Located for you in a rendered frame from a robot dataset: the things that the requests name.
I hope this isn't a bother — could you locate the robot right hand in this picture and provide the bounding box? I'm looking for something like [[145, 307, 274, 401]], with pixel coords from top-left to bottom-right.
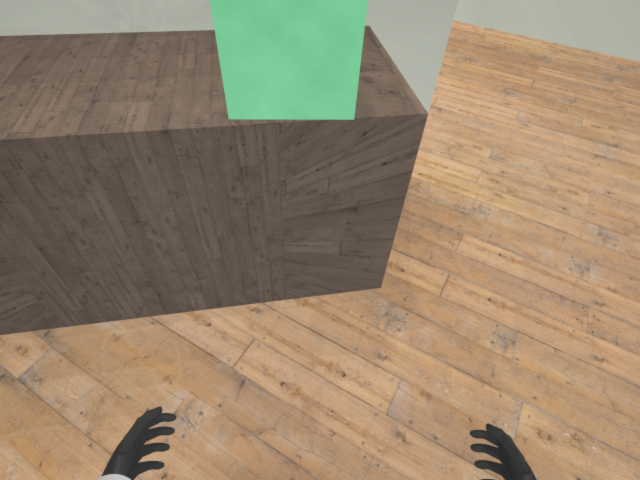
[[470, 423, 537, 480]]

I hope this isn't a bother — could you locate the carton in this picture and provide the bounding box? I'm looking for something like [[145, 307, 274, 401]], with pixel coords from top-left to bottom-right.
[[210, 0, 368, 120]]

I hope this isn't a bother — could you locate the robot left hand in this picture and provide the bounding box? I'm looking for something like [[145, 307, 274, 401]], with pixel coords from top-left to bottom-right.
[[102, 406, 176, 480]]

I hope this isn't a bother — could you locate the pedestal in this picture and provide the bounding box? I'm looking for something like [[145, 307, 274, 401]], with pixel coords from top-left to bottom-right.
[[0, 26, 428, 335]]

